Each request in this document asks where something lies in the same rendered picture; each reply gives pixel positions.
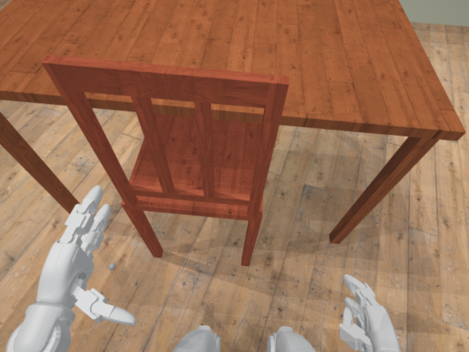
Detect robot right hand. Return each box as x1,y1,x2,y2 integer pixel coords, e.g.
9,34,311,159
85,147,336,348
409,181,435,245
339,274,400,352

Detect robot left hand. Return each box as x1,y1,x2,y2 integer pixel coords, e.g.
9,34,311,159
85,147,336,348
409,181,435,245
36,185,136,325

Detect chair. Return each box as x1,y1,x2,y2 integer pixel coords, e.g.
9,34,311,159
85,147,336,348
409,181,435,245
41,55,289,266

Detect table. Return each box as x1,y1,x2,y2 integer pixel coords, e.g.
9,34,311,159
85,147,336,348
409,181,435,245
0,0,466,244

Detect left robot forearm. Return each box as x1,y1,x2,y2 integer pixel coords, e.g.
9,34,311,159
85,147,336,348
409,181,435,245
6,302,75,352

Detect robot left thigh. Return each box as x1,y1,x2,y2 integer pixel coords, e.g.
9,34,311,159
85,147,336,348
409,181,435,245
172,329,221,352

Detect robot right shin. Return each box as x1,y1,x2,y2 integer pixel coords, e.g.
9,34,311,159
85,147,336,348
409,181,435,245
277,326,292,333

